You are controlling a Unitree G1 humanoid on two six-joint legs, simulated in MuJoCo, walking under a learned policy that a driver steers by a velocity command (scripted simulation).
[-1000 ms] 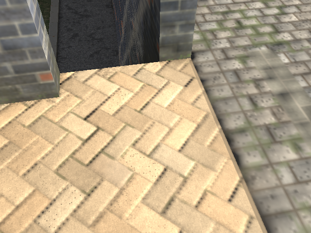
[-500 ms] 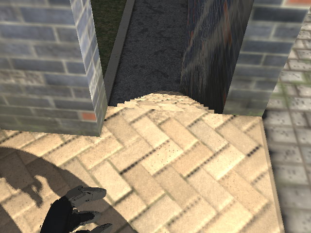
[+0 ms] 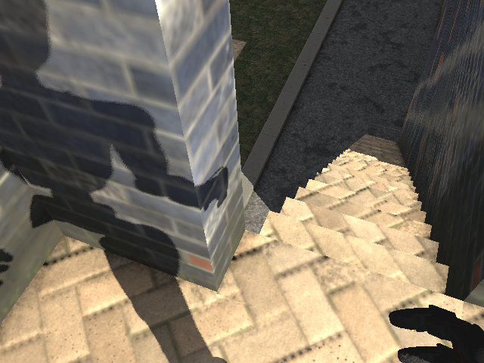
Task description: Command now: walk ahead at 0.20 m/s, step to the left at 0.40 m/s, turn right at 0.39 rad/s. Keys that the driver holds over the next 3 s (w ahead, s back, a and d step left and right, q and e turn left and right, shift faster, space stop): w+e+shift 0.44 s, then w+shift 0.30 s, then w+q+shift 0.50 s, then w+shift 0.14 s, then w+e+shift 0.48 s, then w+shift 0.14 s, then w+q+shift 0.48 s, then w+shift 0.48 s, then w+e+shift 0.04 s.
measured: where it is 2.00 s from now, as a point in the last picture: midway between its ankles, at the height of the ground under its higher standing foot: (330, 318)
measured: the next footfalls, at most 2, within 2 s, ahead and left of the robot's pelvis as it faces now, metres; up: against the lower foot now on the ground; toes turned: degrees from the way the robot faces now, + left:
left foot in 0.06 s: +0.25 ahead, +0.12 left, +0.00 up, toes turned -5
right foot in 0.42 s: +0.25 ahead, -0.04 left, +0.00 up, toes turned -25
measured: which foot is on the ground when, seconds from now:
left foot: up 0.00-0.04, down 0.06-0.44, up 0.46-0.70, down 0.72-1.00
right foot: down 0.00-0.06, up 0.08-0.40, down 0.42-0.70, up 0.72-1.00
